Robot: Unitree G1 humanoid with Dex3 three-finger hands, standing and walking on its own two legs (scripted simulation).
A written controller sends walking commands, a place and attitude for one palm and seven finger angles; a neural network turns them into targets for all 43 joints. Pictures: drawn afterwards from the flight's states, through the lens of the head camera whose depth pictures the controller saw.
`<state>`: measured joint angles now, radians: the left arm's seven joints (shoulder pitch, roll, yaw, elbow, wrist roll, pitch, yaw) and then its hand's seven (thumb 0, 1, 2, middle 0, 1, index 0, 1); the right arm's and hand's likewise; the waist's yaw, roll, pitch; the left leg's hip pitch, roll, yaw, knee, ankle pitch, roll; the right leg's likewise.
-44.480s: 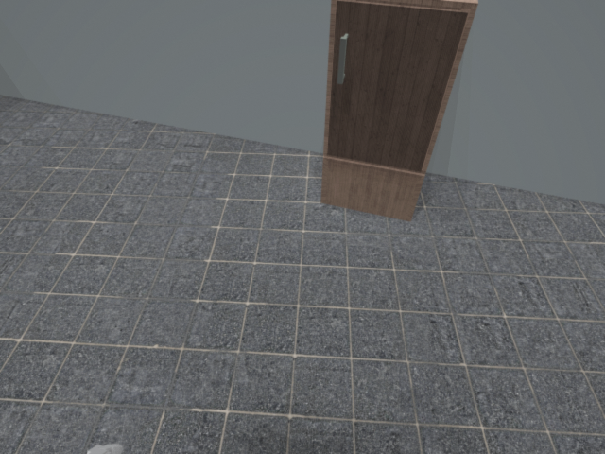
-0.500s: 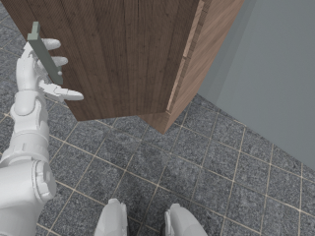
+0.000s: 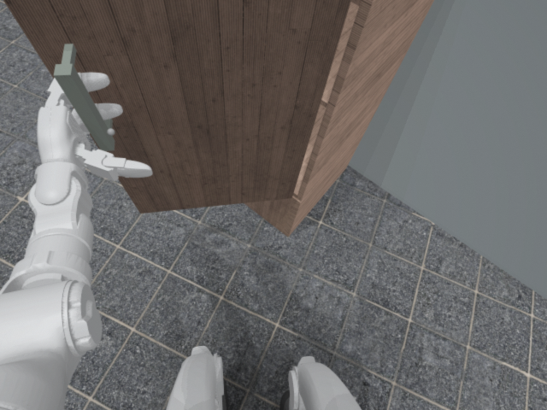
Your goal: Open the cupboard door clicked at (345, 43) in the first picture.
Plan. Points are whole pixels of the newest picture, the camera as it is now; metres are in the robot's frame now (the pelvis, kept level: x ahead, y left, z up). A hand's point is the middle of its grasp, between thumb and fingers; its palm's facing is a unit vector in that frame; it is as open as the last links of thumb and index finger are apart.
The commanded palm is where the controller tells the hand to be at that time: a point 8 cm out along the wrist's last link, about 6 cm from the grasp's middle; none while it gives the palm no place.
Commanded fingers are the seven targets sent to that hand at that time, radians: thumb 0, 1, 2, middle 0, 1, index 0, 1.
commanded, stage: slide the fingers in behind the handle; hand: left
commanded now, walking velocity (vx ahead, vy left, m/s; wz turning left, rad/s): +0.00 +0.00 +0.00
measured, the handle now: (90, 102) +0.54 +0.24 +0.06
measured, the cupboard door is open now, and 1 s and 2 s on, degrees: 47 48 88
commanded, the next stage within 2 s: close the thumb around the handle in 0.06 s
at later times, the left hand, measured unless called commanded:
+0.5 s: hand (111, 130) +0.50 +0.21 +0.06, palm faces +0.11 -0.99 -0.01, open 10.7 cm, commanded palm +0.47 +0.24 +0.06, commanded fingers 0.00 0.51 0.73 -0.37 -1.31 -0.37 -1.31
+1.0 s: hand (109, 134) +0.49 +0.21 +0.06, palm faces +0.11 -0.99 -0.01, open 5.4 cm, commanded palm +0.46 +0.25 +0.06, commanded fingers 0.00 0.90 0.90 -0.40 -1.35 -0.40 -1.35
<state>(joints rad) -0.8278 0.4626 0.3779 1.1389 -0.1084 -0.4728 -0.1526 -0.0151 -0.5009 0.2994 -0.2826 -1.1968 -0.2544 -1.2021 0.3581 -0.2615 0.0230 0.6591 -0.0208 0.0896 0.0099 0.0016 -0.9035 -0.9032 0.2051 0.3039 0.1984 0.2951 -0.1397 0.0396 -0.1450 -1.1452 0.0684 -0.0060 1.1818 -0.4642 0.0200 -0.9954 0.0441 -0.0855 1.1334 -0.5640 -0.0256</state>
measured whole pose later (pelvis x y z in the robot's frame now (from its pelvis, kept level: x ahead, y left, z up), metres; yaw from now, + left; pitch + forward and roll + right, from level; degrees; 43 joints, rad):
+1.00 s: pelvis +0.00 +0.01 +0.00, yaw +0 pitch +24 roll -4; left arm -0.82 0.45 0.38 1.14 -0.10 -0.49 -0.15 0.01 0.79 0.84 -0.38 -1.34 -0.37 -1.35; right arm 0.35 -0.26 0.03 0.65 -0.02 0.09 0.01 0.00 -0.90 -0.90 0.21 0.30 0.20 0.30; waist -0.14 0.04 -0.15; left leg -1.14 0.07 0.00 1.18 -0.46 0.03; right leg -0.99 0.04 -0.07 1.13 -0.56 -0.01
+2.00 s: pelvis +0.02 -0.04 +0.02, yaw +4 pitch +15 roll +1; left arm 0.24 -0.11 -0.15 0.14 0.07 -0.36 0.51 0.01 0.68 0.73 -0.32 -1.32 -0.38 -1.35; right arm 0.22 -0.19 0.01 0.54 -0.08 0.01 0.03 0.01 -0.90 -0.90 0.20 0.30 0.20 0.30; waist -0.01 0.03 -0.19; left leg -0.85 0.04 -0.02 1.04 -0.45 -0.04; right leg -0.72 0.02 -0.10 1.07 -0.60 -0.08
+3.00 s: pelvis +0.00 -0.02 +0.02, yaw +4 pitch +15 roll -1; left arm 0.14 -0.09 -0.24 0.18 0.10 -0.31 0.54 -0.01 -0.50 0.30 -0.37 -0.59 -0.39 -0.62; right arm 0.19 -0.18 0.03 0.55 -0.08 -0.02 0.02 0.01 -0.90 -0.90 0.20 0.30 0.20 0.30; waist 0.00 0.04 -0.19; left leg -0.91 0.02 -0.02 1.11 -0.46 -0.01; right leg -0.77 0.01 -0.09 1.11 -0.60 -0.05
